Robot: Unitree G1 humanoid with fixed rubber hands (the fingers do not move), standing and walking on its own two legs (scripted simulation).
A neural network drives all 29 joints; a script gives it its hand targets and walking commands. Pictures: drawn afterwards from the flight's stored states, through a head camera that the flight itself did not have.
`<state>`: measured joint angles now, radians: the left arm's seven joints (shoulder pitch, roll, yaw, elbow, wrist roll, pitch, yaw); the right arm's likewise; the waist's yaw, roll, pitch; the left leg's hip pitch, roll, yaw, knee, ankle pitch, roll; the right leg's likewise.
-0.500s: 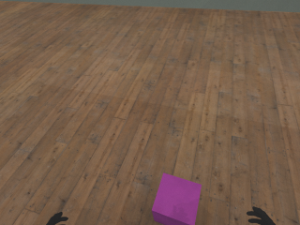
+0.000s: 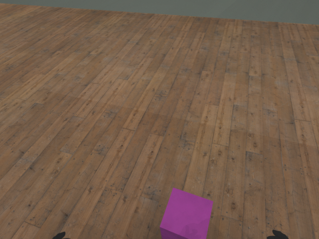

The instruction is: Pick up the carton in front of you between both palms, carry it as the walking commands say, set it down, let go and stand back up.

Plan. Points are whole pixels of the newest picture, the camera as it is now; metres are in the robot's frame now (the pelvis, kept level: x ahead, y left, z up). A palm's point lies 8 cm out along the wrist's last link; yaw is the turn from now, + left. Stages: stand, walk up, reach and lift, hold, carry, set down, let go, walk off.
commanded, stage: stand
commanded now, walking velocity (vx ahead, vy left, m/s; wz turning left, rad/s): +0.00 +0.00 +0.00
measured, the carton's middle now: (186, 221) +0.35 -0.08 -0.65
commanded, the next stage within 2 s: none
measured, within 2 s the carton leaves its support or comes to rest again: neither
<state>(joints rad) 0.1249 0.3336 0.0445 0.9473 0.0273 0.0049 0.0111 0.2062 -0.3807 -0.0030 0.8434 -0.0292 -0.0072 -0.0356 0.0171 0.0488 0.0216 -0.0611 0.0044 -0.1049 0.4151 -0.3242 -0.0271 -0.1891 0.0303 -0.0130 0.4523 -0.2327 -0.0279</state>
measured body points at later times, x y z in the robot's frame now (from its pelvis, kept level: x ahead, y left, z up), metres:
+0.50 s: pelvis -0.01 +0.00 +0.00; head -0.02 -0.01 +0.45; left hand +0.08 +0.32 -0.10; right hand +0.08 -0.30 -0.12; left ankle -0.06 +0.14 -0.74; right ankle +0.01 -0.10 -0.74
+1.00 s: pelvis -0.02 +0.01 +0.00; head -0.02 -0.01 +0.45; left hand +0.09 +0.32 -0.10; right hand +0.07 -0.31 -0.12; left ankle -0.06 +0.15 -0.74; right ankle +0.01 -0.10 -0.74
